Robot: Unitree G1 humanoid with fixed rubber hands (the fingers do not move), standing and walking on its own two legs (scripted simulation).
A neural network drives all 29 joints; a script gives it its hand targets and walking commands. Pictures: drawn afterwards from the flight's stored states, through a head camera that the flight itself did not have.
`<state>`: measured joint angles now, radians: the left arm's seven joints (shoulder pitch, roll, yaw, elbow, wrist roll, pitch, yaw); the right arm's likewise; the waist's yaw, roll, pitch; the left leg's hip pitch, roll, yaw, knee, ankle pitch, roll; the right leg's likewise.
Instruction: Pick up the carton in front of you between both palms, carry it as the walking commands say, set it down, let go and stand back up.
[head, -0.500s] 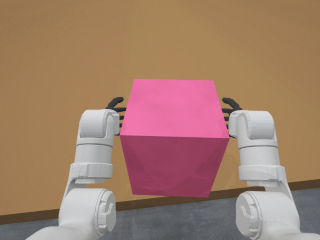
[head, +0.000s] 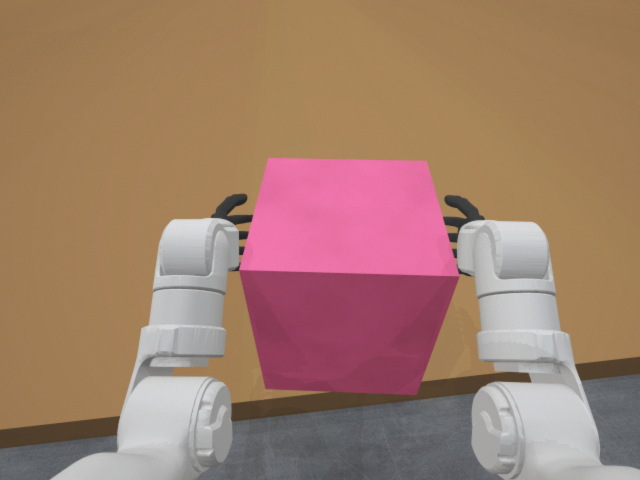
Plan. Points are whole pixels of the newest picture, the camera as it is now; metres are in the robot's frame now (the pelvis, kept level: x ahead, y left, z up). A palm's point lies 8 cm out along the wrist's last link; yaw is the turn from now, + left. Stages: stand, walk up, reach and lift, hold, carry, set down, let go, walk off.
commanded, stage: carry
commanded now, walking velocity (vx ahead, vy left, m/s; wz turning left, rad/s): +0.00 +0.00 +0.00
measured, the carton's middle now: (343, 278) +0.36 +0.00 +0.06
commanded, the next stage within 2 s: none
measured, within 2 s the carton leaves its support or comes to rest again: neither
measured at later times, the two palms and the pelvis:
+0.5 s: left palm (218, 204) +0.38 +0.15 +0.17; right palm (468, 202) +0.38 -0.14 +0.17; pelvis +0.03 +0.01 +0.00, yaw +0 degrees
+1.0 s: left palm (269, 126) +0.60 +0.12 +0.15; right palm (451, 126) +0.61 -0.18 +0.14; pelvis +0.22 -0.03 -0.01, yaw +1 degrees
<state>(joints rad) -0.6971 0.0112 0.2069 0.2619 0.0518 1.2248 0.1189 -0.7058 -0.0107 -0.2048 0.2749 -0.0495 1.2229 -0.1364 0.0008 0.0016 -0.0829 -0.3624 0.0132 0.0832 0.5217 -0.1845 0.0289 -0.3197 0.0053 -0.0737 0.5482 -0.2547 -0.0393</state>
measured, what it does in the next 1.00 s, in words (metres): walks ahead: right foot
